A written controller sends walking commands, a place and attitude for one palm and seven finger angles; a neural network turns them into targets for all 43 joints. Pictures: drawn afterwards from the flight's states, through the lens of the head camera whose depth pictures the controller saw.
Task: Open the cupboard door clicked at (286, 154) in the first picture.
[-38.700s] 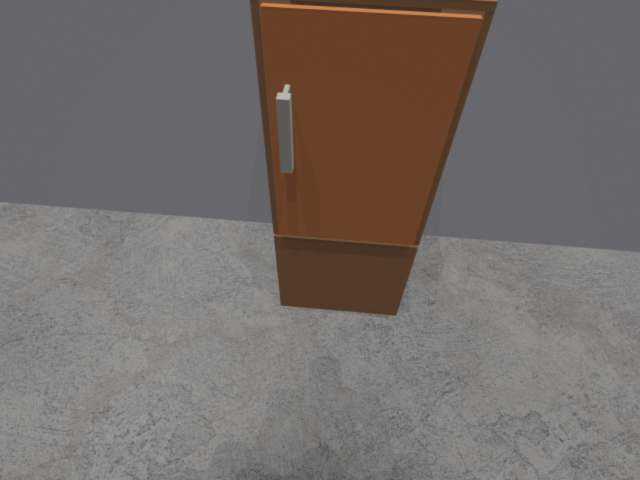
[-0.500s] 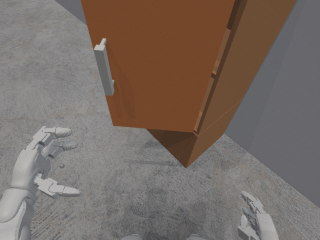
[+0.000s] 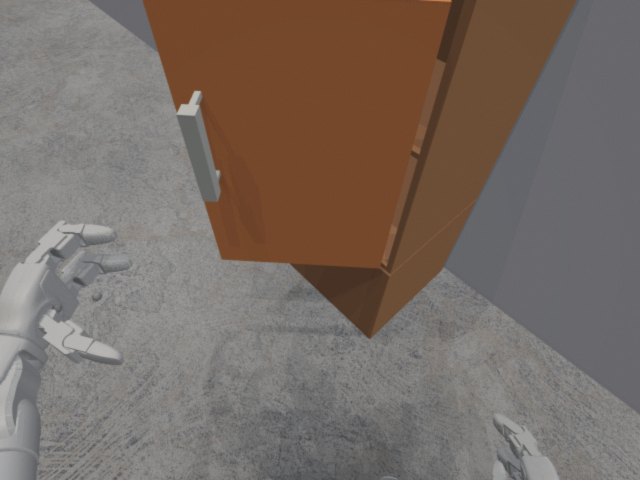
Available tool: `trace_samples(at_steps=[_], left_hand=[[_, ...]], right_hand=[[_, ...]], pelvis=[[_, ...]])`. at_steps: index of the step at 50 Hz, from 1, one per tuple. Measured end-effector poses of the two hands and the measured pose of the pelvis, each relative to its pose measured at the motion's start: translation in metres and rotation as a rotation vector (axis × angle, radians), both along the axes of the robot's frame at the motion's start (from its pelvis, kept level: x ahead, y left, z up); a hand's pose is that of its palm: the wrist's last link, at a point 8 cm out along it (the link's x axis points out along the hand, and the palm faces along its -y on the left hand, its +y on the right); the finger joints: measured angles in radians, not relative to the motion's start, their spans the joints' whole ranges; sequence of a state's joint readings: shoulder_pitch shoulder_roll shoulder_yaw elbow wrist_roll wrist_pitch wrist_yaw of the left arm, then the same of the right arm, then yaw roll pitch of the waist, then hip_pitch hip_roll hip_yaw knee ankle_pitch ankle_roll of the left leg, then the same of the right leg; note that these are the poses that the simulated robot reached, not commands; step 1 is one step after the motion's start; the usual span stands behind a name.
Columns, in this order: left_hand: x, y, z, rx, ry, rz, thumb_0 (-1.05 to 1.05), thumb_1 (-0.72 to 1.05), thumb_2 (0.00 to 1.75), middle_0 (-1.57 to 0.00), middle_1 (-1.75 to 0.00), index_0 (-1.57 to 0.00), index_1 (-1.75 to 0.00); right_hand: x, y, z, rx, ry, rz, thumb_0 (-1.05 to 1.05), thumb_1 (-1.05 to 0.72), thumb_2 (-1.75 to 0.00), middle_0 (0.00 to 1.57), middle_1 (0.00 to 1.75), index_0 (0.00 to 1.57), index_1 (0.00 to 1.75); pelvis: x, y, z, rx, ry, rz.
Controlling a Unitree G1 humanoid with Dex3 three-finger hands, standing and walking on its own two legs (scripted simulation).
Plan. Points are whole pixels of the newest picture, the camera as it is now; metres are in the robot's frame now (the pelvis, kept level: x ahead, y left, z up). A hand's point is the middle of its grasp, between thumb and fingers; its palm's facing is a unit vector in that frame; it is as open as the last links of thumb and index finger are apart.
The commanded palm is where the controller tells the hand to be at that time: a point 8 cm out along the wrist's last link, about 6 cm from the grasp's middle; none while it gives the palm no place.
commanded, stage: raise the hand with hooked fingers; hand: left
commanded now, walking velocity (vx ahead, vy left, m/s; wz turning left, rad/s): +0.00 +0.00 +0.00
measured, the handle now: (204, 148) +0.59 +0.23 +0.05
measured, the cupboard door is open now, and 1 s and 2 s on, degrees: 44 44 44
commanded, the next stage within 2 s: move the hooked fingers beside the handle in 0.34 s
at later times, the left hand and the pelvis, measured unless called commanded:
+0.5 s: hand (105, 303) +0.29 +0.27 +0.08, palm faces +0.04 -1.00 -0.04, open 14.0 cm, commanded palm +0.27 +0.31 +0.08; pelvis +0.00 -0.01 +0.00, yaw +0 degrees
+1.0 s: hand (131, 240) +0.38 +0.27 +0.07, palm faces +0.03 -1.00 -0.02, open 14.0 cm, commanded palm +0.36 +0.32 +0.07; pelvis -0.01 -0.01 -0.01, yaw -1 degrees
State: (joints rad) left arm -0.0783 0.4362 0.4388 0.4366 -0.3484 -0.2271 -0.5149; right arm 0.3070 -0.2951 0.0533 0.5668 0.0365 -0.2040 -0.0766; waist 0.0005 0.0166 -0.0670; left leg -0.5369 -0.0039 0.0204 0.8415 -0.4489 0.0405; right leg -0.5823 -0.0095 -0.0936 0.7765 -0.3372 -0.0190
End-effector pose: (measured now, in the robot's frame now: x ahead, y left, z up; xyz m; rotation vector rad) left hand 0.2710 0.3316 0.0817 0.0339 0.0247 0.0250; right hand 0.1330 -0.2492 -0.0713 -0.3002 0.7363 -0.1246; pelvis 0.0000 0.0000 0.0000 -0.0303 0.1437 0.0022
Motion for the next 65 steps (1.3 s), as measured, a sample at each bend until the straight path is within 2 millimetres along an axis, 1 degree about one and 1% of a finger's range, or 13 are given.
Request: trace_samples(at_steps=[7, 23, 27, 31, 36, 42, 45, 51, 54, 59, 65], left_hand=[[-0.003, -0.009, -0.004, 0.004, -0.001, 0.007, -0.01, -0.50, 0.30, -0.30, -1.20, -0.30, -1.20], [-0.009, -0.013, 0.001, 0.005, -0.009, 0.012, -0.01, -0.50, 0.30, -0.31, -1.20, -0.30, -1.20], [-0.005, -0.013, -0.002, 0.001, -0.005, 0.017, -0.01, -0.50, 0.30, -0.31, -1.20, -0.30, -1.20], [0.009, -0.016, -0.002, -0.002, -0.010, 0.014, -0.01, -0.50, 0.30, -0.31, -1.21, -0.30, -1.20], [0.035, -0.014, -0.001, -0.005, -0.002, 0.003, -0.01, -0.50, 0.30, -0.31, -1.21, -0.30, -1.20], [0.063, -0.014, 0.000, -0.003, 0.001, -0.009, -0.01, -0.50, 0.30, -0.30, -1.20, -0.30, -1.20], [0.072, -0.013, -0.001, -0.009, -0.002, -0.012, -0.01, -0.50, 0.30, -0.30, -1.20, -0.30, -1.20], [0.090, -0.005, -0.009, -0.010, 0.025, 0.004, -0.01, -0.50, 0.30, -0.31, -1.20, -0.30, -1.20], [0.100, -0.003, -0.008, -0.008, 0.007, -0.003, -0.01, -0.50, 0.30, -0.30, -1.20, -0.30, -1.20], [0.117, -0.002, -0.006, -0.028, -0.006, -0.017, -0.01, -0.50, 0.30, -0.30, -1.20, -0.30, -1.20], [0.133, 0.005, -0.009, -0.027, 0.013, -0.014, -0.01, -0.50, 0.30, -0.30, -1.20, -0.30, -1.20]], right_hand=[[-0.003, -0.005, 0.001, -0.003, 0.000, -0.008, 0.01, -0.90, -0.90, 0.20, 0.30, 0.20, 0.30], [0.008, 0.001, -0.001, 0.031, -0.032, 0.019, 0.01, -0.90, -0.90, 0.20, 0.30, 0.20, 0.30], [0.008, 0.000, -0.002, 0.024, -0.028, 0.024, 0.01, -0.90, -0.90, 0.20, 0.30, 0.20, 0.30], [0.005, -0.003, -0.006, 0.010, -0.008, 0.022, 0.01, -0.90, -0.90, 0.20, 0.30, 0.20, 0.30], [-0.007, -0.009, -0.009, -0.001, 0.031, -0.004, 0.01, -0.90, -0.90, 0.20, 0.30, 0.20, 0.30], [-0.032, -0.018, -0.016, -0.012, 0.106, -0.050, 0.01, -0.90, -0.90, 0.20, 0.30, 0.20, 0.30], [-0.046, -0.022, -0.019, -0.016, 0.153, -0.075, 0.01, -0.90, -0.90, 0.20, 0.30, 0.20, 0.30], [-0.071, -0.028, -0.024, -0.035, 0.248, -0.118, 0.01, -0.90, -0.90, 0.20, 0.30, 0.20, 0.30], [-0.081, -0.029, -0.026, -0.044, 0.294, -0.134, 0.01, -0.90, -0.90, 0.20, 0.30, 0.20, 0.30], [-0.092, -0.027, -0.028, -0.049, 0.343, -0.160, 0.01, -0.90, -0.90, 0.20, 0.30, 0.20, 0.30], [-0.097, -0.023, -0.028, -0.052, 0.375, -0.175, 0.01, -0.90, -0.90, 0.20, 0.30, 0.20, 0.30]], pelvis=[[-0.001, -0.003, 0.000, 0.004, -0.003, -0.005], [-0.004, -0.010, 0.000, 0.007, -0.011, 0.001], [-0.006, -0.011, -0.001, 0.007, -0.011, 0.007], [-0.009, -0.012, -0.002, 0.007, -0.006, 0.012], [-0.010, -0.013, -0.004, 0.008, 0.011, 0.005], [-0.010, -0.012, -0.006, 0.009, 0.038, -0.009], [-0.008, -0.012, -0.006, 0.010, 0.052, -0.018], [-0.007, -0.010, -0.009, 0.007, 0.079, -0.023], [-0.007, -0.008, -0.010, 0.004, 0.092, -0.024], [-0.005, -0.005, -0.011, 0.001, 0.111, -0.030], [-0.004, -0.001, -0.014, -0.005, 0.133, -0.034]])
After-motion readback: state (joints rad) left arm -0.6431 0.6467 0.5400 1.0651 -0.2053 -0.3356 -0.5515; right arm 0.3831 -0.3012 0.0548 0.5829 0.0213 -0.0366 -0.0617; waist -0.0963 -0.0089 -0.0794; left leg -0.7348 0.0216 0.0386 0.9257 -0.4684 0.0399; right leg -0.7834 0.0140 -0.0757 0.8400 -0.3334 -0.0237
